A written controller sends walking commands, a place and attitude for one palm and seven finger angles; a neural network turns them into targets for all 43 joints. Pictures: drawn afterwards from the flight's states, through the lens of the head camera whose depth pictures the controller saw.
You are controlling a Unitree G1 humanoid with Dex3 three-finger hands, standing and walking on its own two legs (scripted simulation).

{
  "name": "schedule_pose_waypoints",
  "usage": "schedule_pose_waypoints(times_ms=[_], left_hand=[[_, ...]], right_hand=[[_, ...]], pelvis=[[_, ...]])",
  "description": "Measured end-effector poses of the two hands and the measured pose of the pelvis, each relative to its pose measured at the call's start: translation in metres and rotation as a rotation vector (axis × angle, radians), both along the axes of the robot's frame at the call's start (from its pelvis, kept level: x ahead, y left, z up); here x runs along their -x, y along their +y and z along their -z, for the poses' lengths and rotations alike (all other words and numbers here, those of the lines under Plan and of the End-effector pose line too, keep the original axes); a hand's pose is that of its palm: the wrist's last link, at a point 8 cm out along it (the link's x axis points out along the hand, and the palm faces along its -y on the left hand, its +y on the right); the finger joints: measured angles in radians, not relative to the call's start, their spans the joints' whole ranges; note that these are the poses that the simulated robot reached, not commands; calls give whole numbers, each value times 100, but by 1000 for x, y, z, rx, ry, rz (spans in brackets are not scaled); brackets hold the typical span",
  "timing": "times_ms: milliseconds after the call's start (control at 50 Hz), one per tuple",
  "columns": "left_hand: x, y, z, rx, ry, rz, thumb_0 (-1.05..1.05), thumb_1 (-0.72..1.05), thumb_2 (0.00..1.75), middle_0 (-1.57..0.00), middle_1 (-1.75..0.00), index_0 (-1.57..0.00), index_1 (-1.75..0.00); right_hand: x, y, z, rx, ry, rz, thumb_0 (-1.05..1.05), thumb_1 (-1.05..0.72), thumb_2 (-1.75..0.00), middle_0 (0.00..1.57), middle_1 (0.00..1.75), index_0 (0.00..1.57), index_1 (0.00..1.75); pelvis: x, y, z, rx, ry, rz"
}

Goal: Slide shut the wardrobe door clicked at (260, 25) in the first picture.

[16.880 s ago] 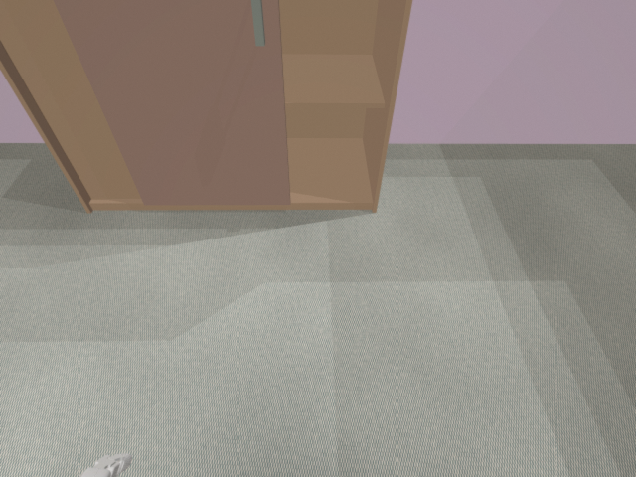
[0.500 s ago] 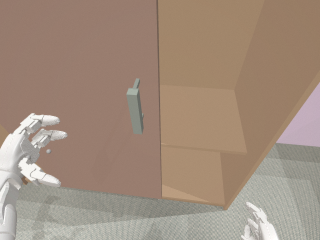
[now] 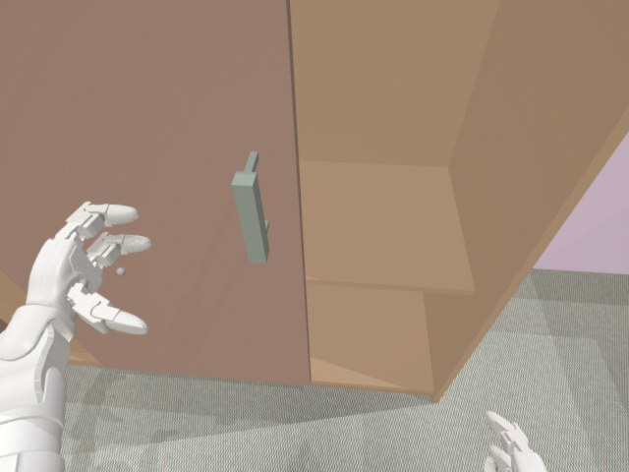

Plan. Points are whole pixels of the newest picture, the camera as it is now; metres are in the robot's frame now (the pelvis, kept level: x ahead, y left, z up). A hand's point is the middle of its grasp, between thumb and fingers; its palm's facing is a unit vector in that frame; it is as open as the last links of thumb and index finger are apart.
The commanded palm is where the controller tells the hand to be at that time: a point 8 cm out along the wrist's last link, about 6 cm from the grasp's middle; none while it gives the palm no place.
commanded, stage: move the hooked fingers beside the handle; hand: left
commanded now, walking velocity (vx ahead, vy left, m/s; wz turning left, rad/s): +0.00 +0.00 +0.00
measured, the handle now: (256, 209) +0.45 +0.11 +0.09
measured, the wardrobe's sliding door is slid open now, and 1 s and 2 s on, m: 0.38 0.38 0.38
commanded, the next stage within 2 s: feel for the door with the fingertips in 1.88 s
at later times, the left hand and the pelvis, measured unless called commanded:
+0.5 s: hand (155, 250) +0.35 +0.22 +0.11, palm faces -0.03 -1.00 -0.02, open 14.0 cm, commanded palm +0.32 +0.27 +0.10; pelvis +0.00 +0.00 +0.00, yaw +0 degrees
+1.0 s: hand (186, 228) +0.40 +0.20 +0.10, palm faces -0.02 -1.00 -0.01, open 14.0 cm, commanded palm +0.37 +0.25 +0.10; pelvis +0.00 +0.00 +0.00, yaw -1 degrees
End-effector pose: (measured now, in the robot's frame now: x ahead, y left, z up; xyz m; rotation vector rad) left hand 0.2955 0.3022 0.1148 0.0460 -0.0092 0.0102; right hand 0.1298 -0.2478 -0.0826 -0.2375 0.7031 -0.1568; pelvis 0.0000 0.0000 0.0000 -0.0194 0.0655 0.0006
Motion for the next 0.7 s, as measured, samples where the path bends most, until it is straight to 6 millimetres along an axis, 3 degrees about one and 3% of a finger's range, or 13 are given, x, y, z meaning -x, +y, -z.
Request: schedule_pose_waypoints(times_ms=[180, 440, 700], left_hand=[[-6, -9, 4, 12, -1, 14, -1, -50, 30, -30, -120, -30, -120], [-31, -26, 0, 18, -18, 39, -1, -51, 30, -30, -120, -30, -120], [-55, -47, 10, 23, 3, 38, -1, -51, 30, -30, -120, -30, -120]], right_hand=[[4, -3, 5, 1, 32, 10, 1, -91, -90, 20, 30, 20, 30], [5, 0, 5, -7, 40, 16, 1, -91, -90, 20, 30, 20, 30], [22, -1, 14, -14, 115, 30, 1, -91, -90, 20, 30, 20, 30]], pelvis=[[-2, 1, 1, 0, 7, 0], [-1, 2, 1, -2, 17, 3], [1, 2, 2, -4, 31, 8]])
